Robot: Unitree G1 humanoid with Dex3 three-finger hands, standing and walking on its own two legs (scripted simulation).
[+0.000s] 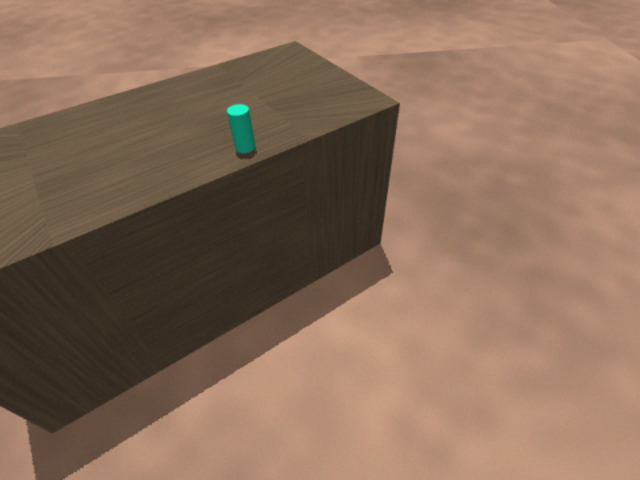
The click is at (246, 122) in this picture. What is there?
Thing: slim round
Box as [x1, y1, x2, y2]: [227, 104, 254, 152]
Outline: 236,104 230,106 227,109 234,145 237,151 248,152 254,148 254,141 248,108 245,105
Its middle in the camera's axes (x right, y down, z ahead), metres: -0.21 -0.28 +0.99
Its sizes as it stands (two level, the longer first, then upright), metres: 0.054 0.054 0.111
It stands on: a support 0.65 m high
